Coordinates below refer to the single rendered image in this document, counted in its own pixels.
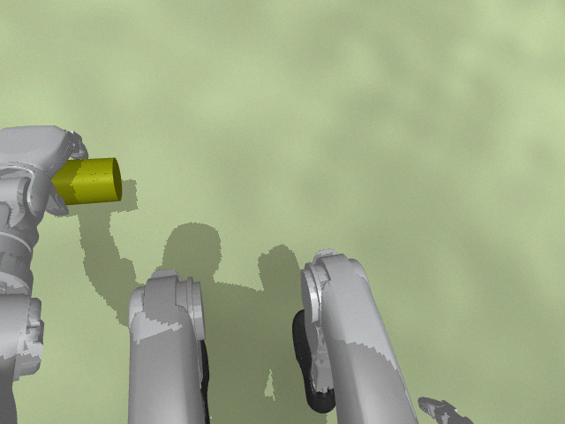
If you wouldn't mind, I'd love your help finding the right robot foot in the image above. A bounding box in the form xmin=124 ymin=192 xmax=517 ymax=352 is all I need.
xmin=292 ymin=309 xmax=335 ymax=413

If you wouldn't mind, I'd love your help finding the left robot arm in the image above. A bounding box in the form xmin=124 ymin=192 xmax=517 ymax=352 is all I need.
xmin=0 ymin=163 xmax=51 ymax=424

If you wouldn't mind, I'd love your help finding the right robot hand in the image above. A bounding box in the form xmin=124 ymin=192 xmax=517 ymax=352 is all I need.
xmin=418 ymin=397 xmax=474 ymax=424

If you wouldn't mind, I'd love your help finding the can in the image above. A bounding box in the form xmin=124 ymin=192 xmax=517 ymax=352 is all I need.
xmin=50 ymin=158 xmax=122 ymax=205

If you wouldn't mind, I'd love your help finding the left robot hand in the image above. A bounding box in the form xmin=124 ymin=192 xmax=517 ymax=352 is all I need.
xmin=0 ymin=125 xmax=88 ymax=216

